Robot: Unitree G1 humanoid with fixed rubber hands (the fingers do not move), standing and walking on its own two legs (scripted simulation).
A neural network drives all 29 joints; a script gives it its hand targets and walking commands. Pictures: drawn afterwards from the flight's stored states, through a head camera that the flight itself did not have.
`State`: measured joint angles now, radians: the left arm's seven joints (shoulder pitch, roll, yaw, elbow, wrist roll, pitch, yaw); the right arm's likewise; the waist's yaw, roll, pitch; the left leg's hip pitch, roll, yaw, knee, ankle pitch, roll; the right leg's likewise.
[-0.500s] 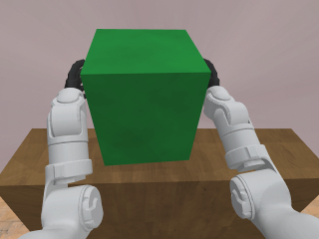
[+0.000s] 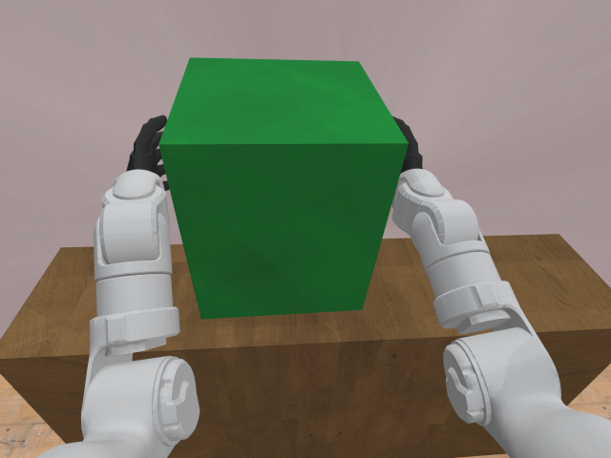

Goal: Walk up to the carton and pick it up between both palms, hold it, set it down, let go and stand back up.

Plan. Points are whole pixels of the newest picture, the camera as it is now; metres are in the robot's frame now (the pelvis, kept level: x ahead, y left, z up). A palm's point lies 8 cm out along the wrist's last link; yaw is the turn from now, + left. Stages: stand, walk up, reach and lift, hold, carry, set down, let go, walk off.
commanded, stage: hold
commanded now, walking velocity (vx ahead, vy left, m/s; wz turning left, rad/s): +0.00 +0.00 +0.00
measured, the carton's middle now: (280, 189) +0.40 +0.00 +0.20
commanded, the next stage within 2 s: none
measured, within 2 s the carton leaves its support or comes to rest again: neither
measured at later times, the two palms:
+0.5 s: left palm (142, 182) +0.37 +0.16 +0.24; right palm (400, 176) +0.37 -0.16 +0.24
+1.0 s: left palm (142, 179) +0.37 +0.16 +0.25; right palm (402, 174) +0.37 -0.16 +0.24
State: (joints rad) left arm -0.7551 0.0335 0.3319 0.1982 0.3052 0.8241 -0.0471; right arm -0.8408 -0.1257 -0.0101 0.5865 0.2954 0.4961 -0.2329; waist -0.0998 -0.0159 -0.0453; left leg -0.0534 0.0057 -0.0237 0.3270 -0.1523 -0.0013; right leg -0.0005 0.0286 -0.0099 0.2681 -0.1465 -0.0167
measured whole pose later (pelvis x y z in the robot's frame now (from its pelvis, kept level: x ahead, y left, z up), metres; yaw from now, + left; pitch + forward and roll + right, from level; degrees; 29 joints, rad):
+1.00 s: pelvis +0.00 +0.00 +0.00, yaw +0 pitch -7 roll -1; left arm -0.76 0.04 0.33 0.20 0.31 0.82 -0.05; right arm -0.85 -0.12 -0.01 0.60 0.29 0.49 -0.23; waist -0.10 -0.03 -0.04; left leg -0.05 0.00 -0.03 0.33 -0.15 0.00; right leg 0.00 0.03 -0.02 0.27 -0.15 -0.02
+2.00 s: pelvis +0.00 +0.00 +0.00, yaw +0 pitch -7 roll -1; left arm -0.76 0.04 0.33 0.19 0.31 0.83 -0.05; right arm -0.85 -0.12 -0.02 0.59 0.29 0.49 -0.23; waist -0.10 -0.03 -0.04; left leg -0.05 0.00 -0.03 0.33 -0.15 0.00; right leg 0.01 0.03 -0.02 0.27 -0.15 -0.02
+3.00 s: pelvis +0.00 +0.00 +0.00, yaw +1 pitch -7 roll -1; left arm -0.75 0.04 0.33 0.19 0.30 0.83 -0.05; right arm -0.86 -0.12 -0.01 0.58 0.29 0.51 -0.24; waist -0.11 -0.04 -0.06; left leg -0.06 0.00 -0.04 0.34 -0.16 0.00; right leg 0.01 0.03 -0.03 0.25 -0.15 -0.02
